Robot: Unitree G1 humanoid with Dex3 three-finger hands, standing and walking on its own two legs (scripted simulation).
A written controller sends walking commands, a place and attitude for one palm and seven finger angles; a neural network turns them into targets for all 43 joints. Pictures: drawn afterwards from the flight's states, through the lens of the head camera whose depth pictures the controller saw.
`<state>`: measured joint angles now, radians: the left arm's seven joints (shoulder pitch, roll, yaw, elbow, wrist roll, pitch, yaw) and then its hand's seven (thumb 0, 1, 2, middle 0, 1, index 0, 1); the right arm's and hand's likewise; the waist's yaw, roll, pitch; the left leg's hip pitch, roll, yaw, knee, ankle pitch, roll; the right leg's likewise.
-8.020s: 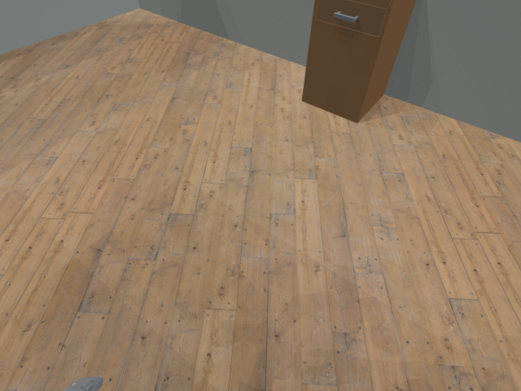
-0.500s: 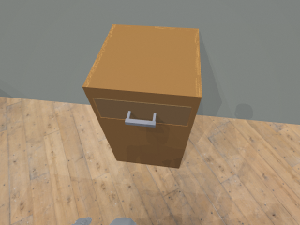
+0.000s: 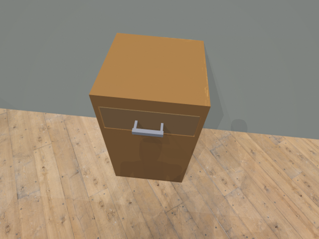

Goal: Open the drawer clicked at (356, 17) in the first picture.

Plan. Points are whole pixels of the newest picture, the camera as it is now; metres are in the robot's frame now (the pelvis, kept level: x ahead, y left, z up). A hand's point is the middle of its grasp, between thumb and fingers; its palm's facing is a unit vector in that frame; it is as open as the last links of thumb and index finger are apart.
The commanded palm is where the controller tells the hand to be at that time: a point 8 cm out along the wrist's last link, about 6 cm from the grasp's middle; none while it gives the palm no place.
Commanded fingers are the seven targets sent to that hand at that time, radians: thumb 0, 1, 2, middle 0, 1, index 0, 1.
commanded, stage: come to a stop and stand still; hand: left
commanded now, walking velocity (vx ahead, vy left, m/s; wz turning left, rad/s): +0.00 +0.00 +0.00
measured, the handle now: (148, 128) +0.53 +0.06 -0.16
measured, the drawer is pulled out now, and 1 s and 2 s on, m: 0.00 0.00 0.00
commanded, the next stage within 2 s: look again from close up in 0.60 s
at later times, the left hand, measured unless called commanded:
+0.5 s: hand out of the picture -0.01 +0.11 -0.18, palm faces +0.07 -0.98 -0.20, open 7.3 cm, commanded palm none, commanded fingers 0.00 0.90 0.90 -0.20 -0.30 -0.20 -0.30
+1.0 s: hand out of the picture -0.02 +0.15 -0.19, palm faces +0.05 -0.98 -0.18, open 7.4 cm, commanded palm none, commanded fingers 0.00 0.90 0.90 -0.20 -0.30 -0.20 -0.30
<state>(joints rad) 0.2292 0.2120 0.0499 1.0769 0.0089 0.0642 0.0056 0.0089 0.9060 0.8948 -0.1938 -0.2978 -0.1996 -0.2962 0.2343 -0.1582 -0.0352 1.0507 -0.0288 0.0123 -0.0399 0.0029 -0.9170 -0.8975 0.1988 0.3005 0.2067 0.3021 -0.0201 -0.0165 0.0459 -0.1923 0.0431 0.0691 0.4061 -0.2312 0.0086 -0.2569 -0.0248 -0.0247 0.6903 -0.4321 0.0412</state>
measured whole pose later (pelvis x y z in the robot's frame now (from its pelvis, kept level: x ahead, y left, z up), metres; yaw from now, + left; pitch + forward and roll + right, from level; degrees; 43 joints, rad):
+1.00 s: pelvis -0.01 -0.01 -0.01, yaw +0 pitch -2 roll -1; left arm 0.33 0.15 0.00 1.07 0.02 0.00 0.04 0.01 0.90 0.89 -0.20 -0.30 -0.20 -0.30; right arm 0.26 -0.17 -0.01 1.01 -0.02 -0.01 -0.04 0.01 -0.95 -0.90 0.19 0.30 0.20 0.30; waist 0.01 0.00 0.00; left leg -0.24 0.01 0.06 0.58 -0.31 0.04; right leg -0.16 -0.01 -0.06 0.52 -0.34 0.00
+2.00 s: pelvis +0.04 -0.07 -0.01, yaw -1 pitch +1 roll +0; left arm 0.34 0.12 0.00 1.08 0.01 0.01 0.04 0.01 0.90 0.89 -0.20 -0.30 -0.20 -0.30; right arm 0.18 -0.12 0.01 1.03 -0.01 -0.02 -0.06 0.00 -0.92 -0.90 0.19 0.30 0.20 0.30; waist 0.03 -0.04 0.02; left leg -0.26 0.00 0.10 0.56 -0.31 0.04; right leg -0.12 0.06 -0.08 0.50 -0.38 -0.06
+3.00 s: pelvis -0.01 +0.00 -0.01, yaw -2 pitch +0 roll -1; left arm 0.33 0.17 -0.02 1.08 0.01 0.01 0.03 0.01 0.90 0.89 -0.20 -0.30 -0.20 -0.30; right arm 0.33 -0.15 0.03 1.07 -0.02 -0.01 -0.03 0.01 -0.91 -0.90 0.20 0.30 0.20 0.30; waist 0.00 -0.01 0.02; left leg -0.21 -0.08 0.06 0.44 -0.24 0.10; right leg -0.17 -0.03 -0.04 0.45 -0.28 0.02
